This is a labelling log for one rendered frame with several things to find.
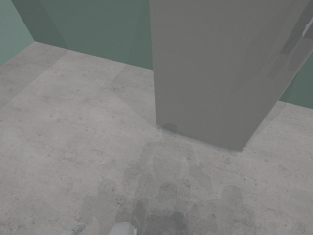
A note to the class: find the left robot thigh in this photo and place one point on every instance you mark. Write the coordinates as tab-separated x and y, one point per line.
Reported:
123	228

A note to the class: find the robot left hand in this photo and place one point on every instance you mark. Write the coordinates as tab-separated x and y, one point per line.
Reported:
74	229

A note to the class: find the fridge door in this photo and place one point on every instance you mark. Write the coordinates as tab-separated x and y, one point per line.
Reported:
219	66

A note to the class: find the handle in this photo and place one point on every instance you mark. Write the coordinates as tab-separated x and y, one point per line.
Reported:
308	31

